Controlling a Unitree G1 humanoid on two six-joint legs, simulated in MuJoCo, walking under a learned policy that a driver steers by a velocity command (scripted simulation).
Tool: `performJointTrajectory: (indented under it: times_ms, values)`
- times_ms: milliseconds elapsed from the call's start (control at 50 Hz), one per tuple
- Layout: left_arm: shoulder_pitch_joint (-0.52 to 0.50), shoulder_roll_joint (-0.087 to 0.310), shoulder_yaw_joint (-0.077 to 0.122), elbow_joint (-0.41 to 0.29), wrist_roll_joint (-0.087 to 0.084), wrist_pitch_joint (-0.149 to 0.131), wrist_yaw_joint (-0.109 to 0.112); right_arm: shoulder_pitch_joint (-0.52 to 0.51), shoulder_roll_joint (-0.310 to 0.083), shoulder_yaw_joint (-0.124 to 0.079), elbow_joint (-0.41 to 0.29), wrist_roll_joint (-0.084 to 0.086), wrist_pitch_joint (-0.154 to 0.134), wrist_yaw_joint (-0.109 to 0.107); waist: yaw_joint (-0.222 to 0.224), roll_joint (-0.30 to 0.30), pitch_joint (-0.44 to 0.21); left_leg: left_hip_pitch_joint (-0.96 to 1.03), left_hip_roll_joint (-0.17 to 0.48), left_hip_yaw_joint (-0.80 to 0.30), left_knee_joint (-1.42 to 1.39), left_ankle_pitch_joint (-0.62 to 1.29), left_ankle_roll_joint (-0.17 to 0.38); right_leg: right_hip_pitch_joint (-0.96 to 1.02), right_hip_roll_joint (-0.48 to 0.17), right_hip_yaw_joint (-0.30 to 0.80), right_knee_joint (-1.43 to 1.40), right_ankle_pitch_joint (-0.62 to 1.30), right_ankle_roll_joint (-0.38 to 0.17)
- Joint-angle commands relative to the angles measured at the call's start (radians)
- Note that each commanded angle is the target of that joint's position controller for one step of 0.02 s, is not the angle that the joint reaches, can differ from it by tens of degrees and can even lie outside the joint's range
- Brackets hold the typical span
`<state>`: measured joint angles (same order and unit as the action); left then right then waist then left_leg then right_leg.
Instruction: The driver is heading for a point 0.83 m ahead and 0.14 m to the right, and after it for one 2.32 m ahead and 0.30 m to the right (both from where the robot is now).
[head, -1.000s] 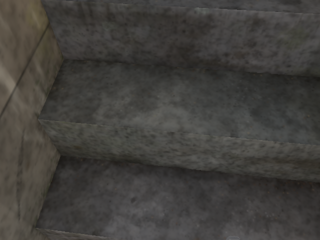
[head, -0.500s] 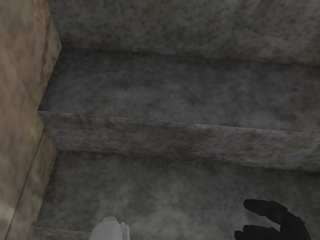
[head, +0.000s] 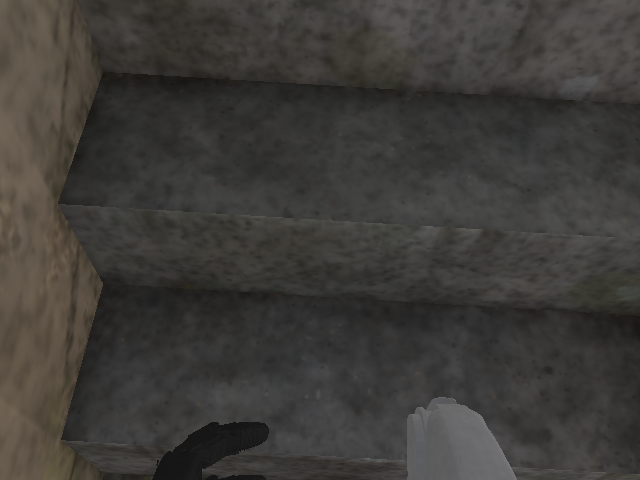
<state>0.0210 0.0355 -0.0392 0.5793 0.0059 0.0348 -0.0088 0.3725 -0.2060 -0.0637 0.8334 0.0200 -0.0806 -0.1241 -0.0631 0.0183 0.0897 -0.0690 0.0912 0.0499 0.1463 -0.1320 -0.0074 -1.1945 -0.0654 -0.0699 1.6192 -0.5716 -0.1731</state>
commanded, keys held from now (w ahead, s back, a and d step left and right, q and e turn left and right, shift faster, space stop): w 1.00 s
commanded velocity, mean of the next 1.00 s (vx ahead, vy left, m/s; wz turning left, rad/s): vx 0.47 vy -0.03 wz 0.00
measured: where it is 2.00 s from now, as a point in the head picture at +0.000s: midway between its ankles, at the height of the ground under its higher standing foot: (407, 121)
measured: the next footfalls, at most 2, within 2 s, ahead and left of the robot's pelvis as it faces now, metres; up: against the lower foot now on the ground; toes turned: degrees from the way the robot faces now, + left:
right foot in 0.02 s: +0.19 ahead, -0.14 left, +0.21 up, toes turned -2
left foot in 0.58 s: +0.34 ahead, +0.06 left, +0.42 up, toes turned +6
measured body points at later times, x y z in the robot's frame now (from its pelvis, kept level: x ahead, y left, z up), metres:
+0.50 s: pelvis +0.21 -0.06 +0.20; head +0.26 -0.07 +0.65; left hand +0.21 +0.18 +0.06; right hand +0.43 -0.24 +0.11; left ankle +0.28 +0.05 -0.22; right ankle +0.15 -0.14 -0.55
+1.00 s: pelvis +0.36 -0.13 +0.36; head +0.37 -0.14 +0.81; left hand +0.43 +0.16 +0.27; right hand +0.57 -0.36 +0.26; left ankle +0.29 +0.04 -0.22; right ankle +0.40 -0.20 -0.33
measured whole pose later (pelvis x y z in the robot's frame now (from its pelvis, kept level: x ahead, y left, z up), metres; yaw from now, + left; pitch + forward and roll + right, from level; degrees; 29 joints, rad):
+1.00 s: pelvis +0.36 -0.13 +0.36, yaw +1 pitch +0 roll +2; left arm 0.28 0.24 0.05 0.67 -0.04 -0.06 0.04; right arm 0.10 -0.26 -0.08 0.81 -0.02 -0.11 -0.07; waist 0.16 -0.01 0.02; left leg -0.58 -0.02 -0.09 1.49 -0.35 0.07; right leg -0.49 -0.01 -0.08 0.89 -0.21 -0.11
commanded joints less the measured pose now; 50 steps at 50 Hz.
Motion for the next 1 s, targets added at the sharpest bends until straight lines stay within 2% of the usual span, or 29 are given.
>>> performJointTrajectory:
  times_ms: [20, 40, 60, 80, 100, 140, 200, 260, 300, 320, 420, 480, 500, 540, 580, 600, 620, 640, 660, 680, 700, 740, 820, 860, 900, 940, 960, 980, 1000]
  values:
    - [0.198, 0.102, 0.032, 0.042, -0.029, -0.035, 0.001, -0.006, -0.189, -0.043, -0.078, 0.068, -0.036, 0.020, 0.092, 0.240, -0.377, 0.041, 0.170, 0.000, 0.266, 1.875, 0.156, 0.661, 0.176, -0.106, -0.396, 0.038, -0.047]
    - [0.383, 0.163, 0.051, 0.097, 0.002, -0.054, -0.013, -0.092, -0.233, -0.064, -0.075, 0.102, -0.045, 0.059, 0.192, 0.202, -0.521, 0.066, 0.154, -0.028, 0.481, 1.846, 0.140, 0.828, 0.178, 0.018, -0.636, 0.312, -0.061]
    - [0.405, 0.227, 0.079, 0.153, 0.048, -0.061, -0.028, -0.062, -0.217, -0.067, -0.125, 0.091, -0.033, 0.091, 0.165, -0.073, -0.573, -0.141, 0.031, -0.059, 0.674, 1.339, 0.105, 0.995, 0.110, 0.299, -0.859, 0.281, -0.121]
    - [0.393, 0.323, 0.115, 0.168, 0.037, -0.059, -0.008, -0.104, -0.150, -0.067, -0.140, 0.048, -0.027, 0.105, 0.205, -0.469, -0.574, -0.496, -0.259, -0.083, 1.208, -0.001, 0.022, 1.153, -0.117, 0.727, -1.138, 0.317, -0.243]
    - [0.333, 0.328, 0.127, 0.105, 0.046, -0.049, 0.008, -0.087, -0.057, -0.033, -0.107, -0.039, -0.046, 0.117, 0.215, -0.203, -0.638, -0.596, -0.341, -0.325, 1.776, -0.051, 0.037, 1.097, -0.171, 0.865, -1.220, -0.021, -0.216]
    - [0.212, 0.235, 0.110, 0.213, 0.001, -0.042, 0.051, -0.134, 0.035, -0.015, -0.195, -0.082, -0.006, 0.099, 0.058, -0.046, -0.279, -0.812, -0.250, -0.264, 1.912, 0.047, 0.075, 0.902, -0.110, 0.681, -1.158, -0.219, -0.079]
    - [0.263, 0.112, 0.073, 0.307, 0.025, -0.107, 0.053, -0.110, 0.039, 0.013, -0.216, -0.060, 0.031, 0.087, 0.034, -0.061, -0.110, -0.931, -0.242, -0.219, 2.089, -0.018, 0.090, 0.874, -0.047, 0.431, -1.120, 0.274, -0.100]
    - [0.254, 0.204, 0.092, 0.328, 0.013, -0.168, 0.036, -0.137, 0.002, 0.010, -0.238, -0.041, 0.068, 0.088, 0.010, -0.022, -0.068, -0.943, -0.238, -0.241, 2.033, -0.148, 0.103, 0.931, -0.054, 0.300, -1.186, 0.558, -0.083]
    - [0.323, 0.187, 0.070, 0.322, 0.038, -0.177, 0.054, -0.226, 0.071, 0.038, -0.279, -0.034, 0.085, 0.092, 0.031, 0.031, 0.030, -1.102, -0.228, -0.222, 2.038, -0.204, 0.100, 0.921, -0.102, 0.255, -1.262, 0.427, -0.063]
    - [0.340, 0.230, 0.080, 0.307, 0.039, -0.188, 0.047, -0.232, 0.107, 0.046, -0.304, -0.024, 0.090, 0.068, 0.037, -0.069, 0.045, -1.179, -0.248, -0.164, 2.264, -0.308, 0.105, 0.922, -0.160, 0.293, -1.337, 0.531, -0.119]
    - [0.379, 0.273, 0.089, 0.258, 0.041, -0.203, 0.042, -0.383, 0.077, 0.050, -0.379, -0.056, 0.080, 0.064, 0.040, -0.023, 0.012, -1.324, -0.090, -0.032, 2.182, -0.310, 0.080, 1.009, -0.149, 0.263, -1.433, 0.315, -0.110]
    - [0.470, 0.261, 0.095, 0.300, 0.027, -0.175, 0.063, -0.499, 0.122, 0.074, -0.470, -0.058, 0.100, 0.078, 0.088, -0.058, -0.019, -1.242, -0.028, 0.063, 1.855, -0.357, 0.074, 1.090, -0.108, 0.210, -1.503, 0.704, -0.104]
    - [0.495, 0.258, 0.100, 0.330, 0.024, -0.170, 0.068, -0.493, 0.141, 0.086, -0.498, -0.049, 0.109, 0.076, 0.079, -0.117, -0.051, -1.167, -0.023, 0.080, 1.687, -0.402, 0.085, 1.152, -0.085, 0.153, -1.520, 0.891, -0.093]
    - [0.510, 0.269, 0.114, 0.330, 0.002, -0.162, 0.044, -0.437, 0.155, 0.094, -0.436, 0.047, 0.121, 0.064, 0.090, -0.156, -0.170, -0.594, -0.162, 0.199, 1.112, -0.634, 0.117, 1.047, -0.087, 0.086, -1.496, 1.706, -0.112]
    - [0.443, 0.427, 0.146, 0.328, -0.062, -0.177, 0.020, -0.046, 0.075, 0.038, -0.328, 0.027, 0.122, 0.056, -0.151, -0.307, -0.470, -0.187, -0.211, 0.076, 0.905, -0.366, 0.110, 1.195, -0.132, 0.046, -1.158, 2.084, -0.077]
    - [0.361, 0.414, 0.157, 0.281, -0.101, -0.190, -0.018, 0.067, -0.047, -0.004, -0.270, -0.051, 0.126, 0.020, -0.212, -0.112, -0.554, -0.060, -0.038, -0.391, 0.707, -0.368, 0.215, 0.973, -0.062, 0.056, -0.876, 1.844, 0.017]
    - [0.199, 0.415, 0.168, 0.168, -0.079, -0.200, -0.037, 0.217, -0.208, -0.064, -0.202, -0.056, 0.160, 0.006, -0.286, 0.272, -0.603, -0.010, 0.043, -0.793, 0.460, -0.752, 0.390, 0.784, 0.129, 0.076, -0.381, 1.354, 0.044]
    - [0.119, 0.347, 0.166, 0.141, -0.014, -0.214, -0.056, 0.086, -0.186, -0.064, -0.181, -0.052, 0.161, 0.002, -0.187, 0.348, -0.549, -0.052, 0.081, -1.010, 0.281, -0.917, 0.439, 0.552, 0.225, 0.242, -0.036, 0.563, 0.048]
    - [-0.090, 0.185, 0.114, 0.054, 0.002, -0.205, -0.047, -0.020, -0.143, -0.052, -0.163, -0.020, 0.138, 0.018, -0.199, 0.193, -0.229, -0.295, 0.050, -0.795, 0.330, -0.537, 0.369, 0.421, 0.223, 0.273, 0.229, 0.449, 0.079]
    - [0.061, 0.115, 0.093, 0.002, -0.002, -0.185, -0.041, -0.189, -0.090, -0.030, -0.196, -0.062, 0.105, -0.011, -0.006, 0.132, -0.240, -0.211, 0.104, -0.662, 0.567, -0.124, 0.319, 0.239, 0.259, 0.433, 0.473, 0.371, 0.140]
    - [0.143, 0.097, 0.077, 0.014, 0.025, -0.152, -0.024, -0.200, 0.002, -0.009, -0.163, -0.103, 0.087, -0.010, 0.079, 0.039, -0.249, -0.212, 0.104, -0.597, 0.557, -0.157, 0.262, 0.129, 0.221, 0.438, 0.594, 0.200, 0.096]
    - [0.245, 0.133, 0.073, 0.038, 0.072, -0.078, 0.012, -0.267, 0.032, -0.009, -0.123, -0.096, 0.038, 0.014, 0.159, -0.036, -0.171, -0.214, 0.138, -0.458, 0.536, -0.172, 0.156, 0.019, 0.171, 0.452, 0.653, 0.098, 0.081]
    - [0.234, 0.251, 0.107, 0.017, 0.030, 0.015, 0.046, -0.361, -0.124, -0.023, -0.127, -0.097, -0.038, 0.038, 0.257, -0.107, -0.058, -0.610, 0.100, -0.139, 0.344, -0.117, 0.138, 0.418, 0.155, 0.112, 0.242, 0.353, 0.169]
    - [0.246, 0.230, 0.100, 0.015, -0.011, 0.021, 0.066, -0.329, -0.122, -0.015, -0.094, -0.109, -0.059, 0.033, 0.254, 0.025, -0.103, -0.519, 0.075, -0.067, 0.333, -0.111, 0.156, 0.490, 0.149, 0.018, 0.161, 0.409, 0.152]
    - [0.301, 0.247, 0.102, 0.014, -0.004, 0.005, 0.079, -0.373, -0.132, -0.013, -0.097, -0.083, -0.083, 0.047, 0.279, 0.171, -0.154, -0.434, 0.057, 0.028, 0.362, 0.263, 0.120, 0.658, 0.102, -0.019, -0.132, 0.303, 0.111]
    - [0.624, 0.346, 0.136, 0.123, -0.042, -0.048, 0.041, -0.500, -0.115, -0.009, -0.093, -0.007, -0.090, 0.056, 0.475, 0.029, -0.285, -0.429, -0.089, 0.121, 0.906, 0.610, 0.104, 1.066, 0.106, -0.162, -0.803, 0.479, 0.039]
    - [0.858, 0.315, 0.142, 0.232, -0.086, -0.073, 0.054, -0.635, -0.024, 0.012, -0.130, -0.004, -0.069, 0.062, 0.591, -0.001, -0.243, -0.622, -0.159, 0.071, 1.338, 0.146, 0.104, 1.252, 0.015, -0.098, -1.143, 0.806, -0.022]
    - [0.781, 0.281, 0.145, 0.324, -0.094, -0.093, 0.066, -0.681, 0.146, 0.050, -0.172, -0.044, -0.031, 0.058, 0.480, -0.096, 0.015, -0.880, -0.330, -0.122, 1.947, -0.392, 0.123, 1.121, -0.045, 0.178, -1.337, 0.802, -0.035]
    - [0.634, 0.281, 0.114, 0.274, 0.003, -0.116, 0.054, -0.424, 0.265, 0.079, -0.207, -0.055, -0.033, 0.077, 0.191, -0.107, 0.025, -1.019, -0.392, -0.418, 2.171, -0.256, 0.094, 1.034, -0.056, 0.317, -0.933, 1.400, 0.114]
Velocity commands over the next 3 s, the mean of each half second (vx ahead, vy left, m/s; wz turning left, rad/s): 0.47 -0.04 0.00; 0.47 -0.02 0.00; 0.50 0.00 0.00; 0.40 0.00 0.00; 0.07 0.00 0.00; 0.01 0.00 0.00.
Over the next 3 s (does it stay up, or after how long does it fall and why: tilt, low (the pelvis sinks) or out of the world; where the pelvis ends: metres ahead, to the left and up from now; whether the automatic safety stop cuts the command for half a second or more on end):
stays up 0.81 -0.14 0.82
